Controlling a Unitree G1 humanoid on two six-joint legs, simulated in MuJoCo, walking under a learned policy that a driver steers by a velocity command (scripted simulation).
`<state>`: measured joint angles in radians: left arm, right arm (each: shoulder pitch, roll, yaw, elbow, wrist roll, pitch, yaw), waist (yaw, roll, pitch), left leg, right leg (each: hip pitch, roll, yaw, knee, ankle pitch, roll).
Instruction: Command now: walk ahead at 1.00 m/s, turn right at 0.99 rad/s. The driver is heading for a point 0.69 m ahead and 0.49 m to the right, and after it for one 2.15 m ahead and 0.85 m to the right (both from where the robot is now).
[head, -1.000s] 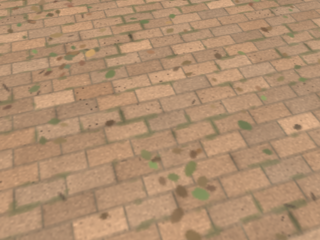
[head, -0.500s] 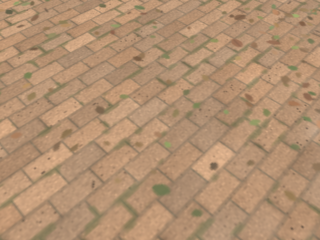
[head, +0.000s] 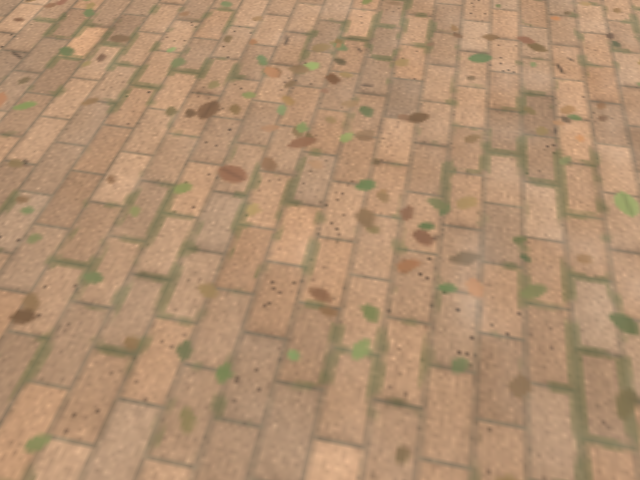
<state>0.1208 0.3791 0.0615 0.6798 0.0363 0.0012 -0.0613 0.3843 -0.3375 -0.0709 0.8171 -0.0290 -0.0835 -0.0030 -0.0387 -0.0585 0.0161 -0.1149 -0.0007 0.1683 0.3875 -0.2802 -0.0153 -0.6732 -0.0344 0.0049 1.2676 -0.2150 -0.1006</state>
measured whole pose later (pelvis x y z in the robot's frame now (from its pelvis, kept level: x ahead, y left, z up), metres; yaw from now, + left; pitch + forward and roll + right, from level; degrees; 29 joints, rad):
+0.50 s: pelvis +0.45 -0.07 +0.00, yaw -29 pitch +1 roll -1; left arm 0.46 0.33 0.07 0.83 0.01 -0.05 -0.01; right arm 0.05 -0.27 0.01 0.58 -0.05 -0.04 0.01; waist 0.07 0.00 0.05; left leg -0.71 0.15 -0.09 0.91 -0.22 -0.08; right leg -0.06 0.23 0.14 0.37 -0.30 -0.19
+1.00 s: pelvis +0.83 -0.23 +0.00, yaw -41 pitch +1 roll +2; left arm 0.01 0.26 -0.01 0.70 0.04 -0.06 -0.05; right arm 0.47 -0.28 -0.03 0.90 0.00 -0.08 0.02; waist -0.10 -0.02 0.07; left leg -0.01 -0.01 0.08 0.37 -0.36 -0.01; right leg -0.54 0.05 0.03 0.55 0.02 -0.07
